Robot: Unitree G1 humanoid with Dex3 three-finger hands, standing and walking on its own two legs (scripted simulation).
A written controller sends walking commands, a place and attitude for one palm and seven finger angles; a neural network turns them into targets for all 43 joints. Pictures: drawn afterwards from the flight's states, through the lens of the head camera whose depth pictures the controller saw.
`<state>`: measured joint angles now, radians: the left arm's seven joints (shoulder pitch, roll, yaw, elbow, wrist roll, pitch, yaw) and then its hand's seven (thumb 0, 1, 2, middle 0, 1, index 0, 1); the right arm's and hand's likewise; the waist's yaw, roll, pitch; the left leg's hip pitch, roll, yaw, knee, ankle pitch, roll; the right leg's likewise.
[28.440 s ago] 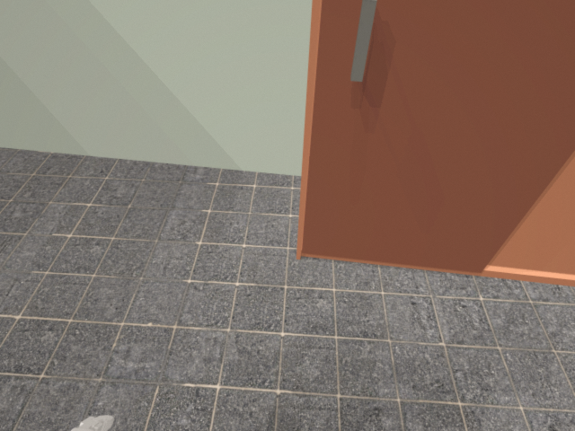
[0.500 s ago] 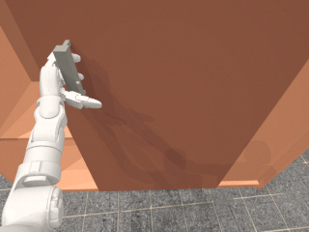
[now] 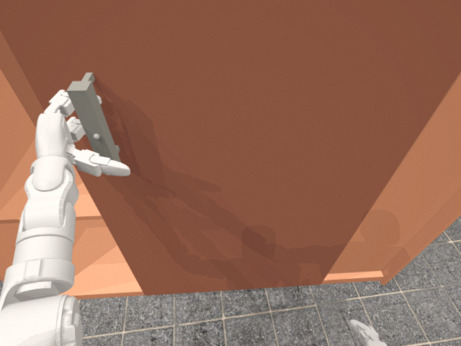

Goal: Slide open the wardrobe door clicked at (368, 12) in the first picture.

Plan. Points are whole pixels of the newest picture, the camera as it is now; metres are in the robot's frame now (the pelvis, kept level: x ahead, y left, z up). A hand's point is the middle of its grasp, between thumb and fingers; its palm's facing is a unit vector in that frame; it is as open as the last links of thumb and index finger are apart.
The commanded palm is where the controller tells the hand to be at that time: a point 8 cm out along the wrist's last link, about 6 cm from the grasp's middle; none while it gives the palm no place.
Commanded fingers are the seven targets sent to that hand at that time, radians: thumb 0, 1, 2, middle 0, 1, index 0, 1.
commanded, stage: slip the hand off the handle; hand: left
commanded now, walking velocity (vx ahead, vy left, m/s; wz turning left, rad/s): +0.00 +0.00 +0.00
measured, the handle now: (101, 124) +0.44 +0.25 +0.17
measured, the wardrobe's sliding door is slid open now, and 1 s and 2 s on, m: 0.42 0.42 0.42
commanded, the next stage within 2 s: draw the hand back to the body in 0.92 s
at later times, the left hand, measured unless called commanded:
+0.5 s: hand (64, 155) +0.36 +0.29 +0.16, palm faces +0.30 -0.95 -0.12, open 14.7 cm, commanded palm +0.31 +0.33 +0.17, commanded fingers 0.00 -0.55 0.20 -0.25 -1.15 -0.25 -1.15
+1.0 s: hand (34, 206) +0.26 +0.28 +0.17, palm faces +0.35 -0.93 -0.13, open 14.7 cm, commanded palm +0.23 +0.32 +0.17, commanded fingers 0.00 -0.55 0.20 -0.25 -1.15 -0.25 -1.15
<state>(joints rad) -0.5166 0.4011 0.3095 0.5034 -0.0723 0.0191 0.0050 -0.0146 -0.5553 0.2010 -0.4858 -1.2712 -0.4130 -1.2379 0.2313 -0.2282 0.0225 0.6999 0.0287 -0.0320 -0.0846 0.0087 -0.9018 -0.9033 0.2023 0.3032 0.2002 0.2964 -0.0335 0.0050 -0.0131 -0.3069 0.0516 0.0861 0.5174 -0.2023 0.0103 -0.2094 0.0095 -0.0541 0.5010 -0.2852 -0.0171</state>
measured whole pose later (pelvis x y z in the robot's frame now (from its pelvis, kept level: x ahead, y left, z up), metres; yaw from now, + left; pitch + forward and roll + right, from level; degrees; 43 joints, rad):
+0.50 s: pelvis +0.01 +0.01 +0.00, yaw -1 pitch +0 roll -1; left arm -0.32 0.45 0.41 0.38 -0.16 0.00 -0.11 -0.01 -0.55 0.20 -0.26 -1.16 -0.26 -1.16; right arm 0.30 -0.27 -0.01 0.70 0.06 -0.07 -0.09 0.01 -0.90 -0.90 0.20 0.30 0.20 0.30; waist -0.02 0.02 -0.03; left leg -0.31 0.05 0.10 0.54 -0.23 0.02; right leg -0.22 0.00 -0.04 0.52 -0.30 -0.01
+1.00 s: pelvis +0.00 +0.01 +0.00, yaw +2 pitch -5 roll -1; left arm -0.02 0.35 0.33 -0.04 -0.19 0.08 -0.07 -0.01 -0.56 0.20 -0.25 -1.15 -0.25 -1.15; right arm 0.16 -0.23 0.05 0.67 0.05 -0.13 -0.11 0.01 -0.90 -0.90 0.20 0.30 0.20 0.30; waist 0.07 0.03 0.00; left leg -0.20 0.03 0.07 0.48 -0.19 0.02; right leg -0.09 -0.01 -0.07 0.46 -0.28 -0.01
